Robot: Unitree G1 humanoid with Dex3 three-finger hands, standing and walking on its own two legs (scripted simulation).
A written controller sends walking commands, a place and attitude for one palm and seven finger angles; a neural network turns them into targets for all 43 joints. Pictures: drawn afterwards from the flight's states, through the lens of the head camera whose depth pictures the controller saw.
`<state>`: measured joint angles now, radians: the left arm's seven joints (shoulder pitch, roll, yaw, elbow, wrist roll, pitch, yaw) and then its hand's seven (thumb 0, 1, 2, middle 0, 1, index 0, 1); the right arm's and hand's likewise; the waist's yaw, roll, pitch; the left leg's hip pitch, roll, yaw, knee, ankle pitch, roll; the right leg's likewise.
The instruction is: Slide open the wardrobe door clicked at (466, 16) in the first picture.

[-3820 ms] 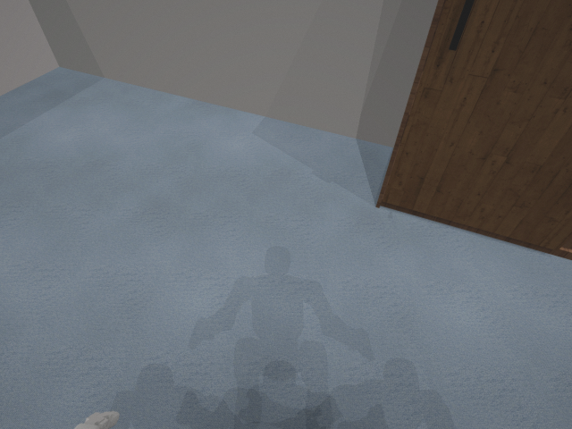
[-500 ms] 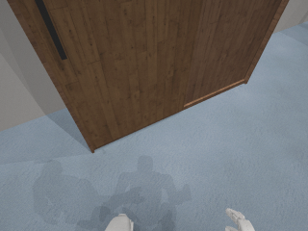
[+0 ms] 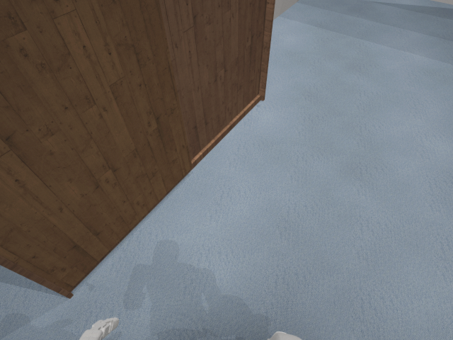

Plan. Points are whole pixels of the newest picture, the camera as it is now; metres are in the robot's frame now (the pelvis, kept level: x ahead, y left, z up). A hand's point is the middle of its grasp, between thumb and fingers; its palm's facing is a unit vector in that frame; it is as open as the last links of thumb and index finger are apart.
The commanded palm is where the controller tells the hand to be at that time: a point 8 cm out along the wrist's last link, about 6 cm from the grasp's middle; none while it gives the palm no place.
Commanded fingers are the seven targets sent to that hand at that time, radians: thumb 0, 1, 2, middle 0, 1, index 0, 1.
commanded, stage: turn to face it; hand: left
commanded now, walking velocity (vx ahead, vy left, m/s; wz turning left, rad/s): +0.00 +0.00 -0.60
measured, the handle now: out of the picture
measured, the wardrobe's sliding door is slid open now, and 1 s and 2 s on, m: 0.00 0.00 0.00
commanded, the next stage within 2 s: take the last steps up to it in 1.94 s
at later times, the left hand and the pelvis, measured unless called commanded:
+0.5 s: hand out of the picture +0.11 +0.19 -0.16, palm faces +0.06 -0.99 -0.14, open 7.3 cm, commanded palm none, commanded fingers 0.00 0.90 0.90 -0.20 -0.30 -0.20 -0.30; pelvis +0.02 +0.02 +0.02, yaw +3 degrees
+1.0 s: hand out of the picture +0.00 +0.16 -0.12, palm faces +0.34 -0.89 -0.30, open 7.3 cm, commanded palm none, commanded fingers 0.00 0.90 0.90 -0.20 -0.30 -0.20 -0.30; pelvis -0.02 -0.06 +0.02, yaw +20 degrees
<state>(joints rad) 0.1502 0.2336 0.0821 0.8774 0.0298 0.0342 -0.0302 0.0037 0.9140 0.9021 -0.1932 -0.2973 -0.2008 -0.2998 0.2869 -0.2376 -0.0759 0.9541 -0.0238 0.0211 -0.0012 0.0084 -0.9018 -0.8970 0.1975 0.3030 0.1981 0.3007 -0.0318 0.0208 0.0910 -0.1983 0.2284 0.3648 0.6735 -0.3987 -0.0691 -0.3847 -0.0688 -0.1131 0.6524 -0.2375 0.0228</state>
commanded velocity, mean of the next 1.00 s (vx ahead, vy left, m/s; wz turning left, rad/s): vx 0.00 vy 0.00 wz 0.52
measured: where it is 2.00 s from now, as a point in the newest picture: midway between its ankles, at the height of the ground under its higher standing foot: outside the picture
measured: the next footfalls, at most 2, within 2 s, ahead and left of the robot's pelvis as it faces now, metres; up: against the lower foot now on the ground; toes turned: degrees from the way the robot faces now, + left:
left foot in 0.36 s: +0.07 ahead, +0.12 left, +0.00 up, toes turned +6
right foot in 0.82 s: +0.05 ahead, -0.14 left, +0.00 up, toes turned +12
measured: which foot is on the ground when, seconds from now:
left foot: down 0.00-0.00, up 0.02-0.34, down 0.36-0.82, up 0.84-1.00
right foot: down 0.00-0.38, up 0.40-0.80, down 0.82-1.00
